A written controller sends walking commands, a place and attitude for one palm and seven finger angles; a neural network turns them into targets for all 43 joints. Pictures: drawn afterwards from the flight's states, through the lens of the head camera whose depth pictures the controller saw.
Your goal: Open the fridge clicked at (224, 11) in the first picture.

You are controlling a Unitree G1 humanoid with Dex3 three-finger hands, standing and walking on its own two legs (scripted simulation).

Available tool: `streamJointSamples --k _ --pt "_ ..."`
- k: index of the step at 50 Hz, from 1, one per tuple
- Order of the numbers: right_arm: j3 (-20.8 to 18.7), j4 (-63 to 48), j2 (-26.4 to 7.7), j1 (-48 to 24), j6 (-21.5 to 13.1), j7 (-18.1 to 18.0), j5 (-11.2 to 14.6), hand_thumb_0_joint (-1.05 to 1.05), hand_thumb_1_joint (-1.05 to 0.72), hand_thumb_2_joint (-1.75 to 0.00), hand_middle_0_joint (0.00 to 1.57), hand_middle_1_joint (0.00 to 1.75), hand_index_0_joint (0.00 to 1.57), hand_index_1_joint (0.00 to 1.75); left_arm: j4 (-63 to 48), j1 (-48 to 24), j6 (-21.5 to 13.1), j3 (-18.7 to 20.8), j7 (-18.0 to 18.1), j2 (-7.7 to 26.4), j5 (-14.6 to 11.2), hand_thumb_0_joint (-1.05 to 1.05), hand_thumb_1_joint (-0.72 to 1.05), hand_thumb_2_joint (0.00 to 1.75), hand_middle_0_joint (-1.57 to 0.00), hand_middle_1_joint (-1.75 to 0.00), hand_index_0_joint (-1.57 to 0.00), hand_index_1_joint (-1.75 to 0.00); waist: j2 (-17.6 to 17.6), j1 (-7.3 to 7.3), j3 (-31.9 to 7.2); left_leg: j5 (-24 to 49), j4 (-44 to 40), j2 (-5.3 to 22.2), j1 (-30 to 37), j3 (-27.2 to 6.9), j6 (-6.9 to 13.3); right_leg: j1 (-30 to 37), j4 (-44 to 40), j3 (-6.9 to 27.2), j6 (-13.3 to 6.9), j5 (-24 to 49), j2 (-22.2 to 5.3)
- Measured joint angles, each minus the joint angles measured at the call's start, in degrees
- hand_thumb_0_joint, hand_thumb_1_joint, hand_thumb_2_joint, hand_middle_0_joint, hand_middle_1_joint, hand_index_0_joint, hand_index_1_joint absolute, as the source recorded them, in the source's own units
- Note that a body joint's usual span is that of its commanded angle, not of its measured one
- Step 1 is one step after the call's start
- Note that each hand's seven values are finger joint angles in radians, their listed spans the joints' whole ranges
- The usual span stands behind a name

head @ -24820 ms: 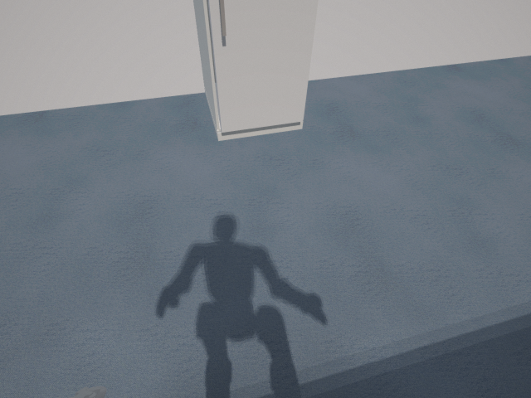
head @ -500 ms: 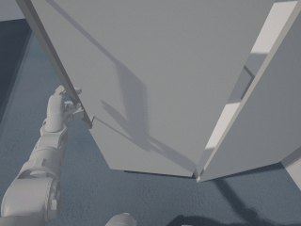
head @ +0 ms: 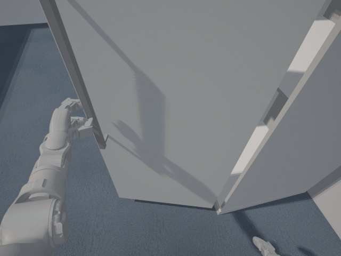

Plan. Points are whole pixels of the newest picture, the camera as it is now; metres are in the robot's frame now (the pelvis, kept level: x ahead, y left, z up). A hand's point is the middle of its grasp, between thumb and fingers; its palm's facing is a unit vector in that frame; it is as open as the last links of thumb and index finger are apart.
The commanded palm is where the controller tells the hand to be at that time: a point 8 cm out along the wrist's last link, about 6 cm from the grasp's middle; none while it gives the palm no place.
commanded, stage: loosen the grip on the handle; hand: left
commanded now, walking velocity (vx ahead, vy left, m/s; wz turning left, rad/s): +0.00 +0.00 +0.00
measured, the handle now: (85, 90) +0.48 +0.23 +0.13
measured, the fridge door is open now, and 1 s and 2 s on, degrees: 70 70 70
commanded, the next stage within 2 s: slip the hand off the handle in 0.48 s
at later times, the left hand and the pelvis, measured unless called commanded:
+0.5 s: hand (77, 129) +0.42 +0.27 +0.04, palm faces +0.22 -0.94 -0.27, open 14.1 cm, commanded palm +0.38 +0.30 +0.06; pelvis +0.01 +0.01 -0.02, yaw +0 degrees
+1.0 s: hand (54, 130) +0.41 +0.33 +0.03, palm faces +0.24 -0.94 -0.26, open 14.6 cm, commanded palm +0.38 +0.37 +0.06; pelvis +0.02 +0.01 -0.02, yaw +1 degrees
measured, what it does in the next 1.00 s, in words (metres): stands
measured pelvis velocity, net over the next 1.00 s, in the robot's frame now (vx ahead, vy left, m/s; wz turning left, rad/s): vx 0.02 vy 0.01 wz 0.01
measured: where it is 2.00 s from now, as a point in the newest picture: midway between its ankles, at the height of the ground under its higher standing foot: outside the picture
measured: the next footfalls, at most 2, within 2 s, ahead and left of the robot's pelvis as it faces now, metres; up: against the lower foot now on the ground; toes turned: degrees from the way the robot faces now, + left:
none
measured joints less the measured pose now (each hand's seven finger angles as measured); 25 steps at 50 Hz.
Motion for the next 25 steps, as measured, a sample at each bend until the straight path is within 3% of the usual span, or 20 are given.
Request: streamJointSamples --k 3,9,15,20,25 --pt "-0.53 -2.38 -1.44 0.44 -0.48 0.93 -0.36 0.01 -0.9 -0.9 0.21 0.3 0.21 0.3 -1.63 1.16 -0.88 -0.43 0.92 1.37 0.06 0.03 0.47 0.8 -0.33 -1.33 -0.38 -1.32 0.41 -1.06 -1.54 -1.16 3.01 -0.01 -3.09 -0.52 0.05 -2.56 2.37 -0.47 0.09 -0.94 -0.13" --pt "-1.18 -3.0 -4.31 2.21 -0.08 0.87 0.65 0.01 -0.9 -0.9 0.2 0.3 0.21 0.3 -3.99 1.15 -2.25 -3.24 1.8 0.81 -2.13 0.02 0.08 0.55 -0.41 -1.37 -0.39 -1.36 -0.29 -0.6 -2.12 -2.97 7.86 -0.32 -7.77 -1.26 0.41 -6.74 6.94 -1.08 0.32 -2.87 -0.61" --pt "-1.76 -2.36 -4.87 4.3 0.16 0.55 0.63 0.01 -0.9 -0.9 0.2 0.3 0.2 0.3 -7.82 3.0 -1.39 -4.79 3.77 0.27 -1.41 0.01 -0.3 0.33 -0.4 -1.34 -0.37 -1.35 -0.31 -0.78 -2.17 -4.03 9.85 -0.16 -9.82 -1.6 0.47 -8.28 8.07 -1.35 0.32 -3.55 -0.49" --pt "-0.8 -2.61 -3.96 4.77 1.71 0.1 0.37 0.01 -0.9 -0.9 0.2 0.3 0.2 0.3 -7.25 5.06 -1.2 -0.59 1.85 3.05 -1.16 0.0 -0.45 0.25 -0.36 -1.28 -0.34 -1.29 -0.27 -2.17 -2.35 -4.89 10.46 0.57 -10.18 -1.07 0.47 -8.68 7.98 -0.75 0.3 -3.76 0.21" --pt "-0.84 -2.55 -3.32 6.13 1.98 0.1 0.34 0.01 -0.9 -0.9 0.2 0.3 0.2 0.3 -9.47 6.45 -1.97 -0.45 0.11 4.07 -2.98 -0.01 -0.51 0.22 -0.31 -1.21 -0.3 -1.22 0.75 -1.9 -2.33 -5.76 11.28 0.85 -10.85 -1.32 0.44 -8.81 7.78 -0.96 0.34 -4.1 0.49"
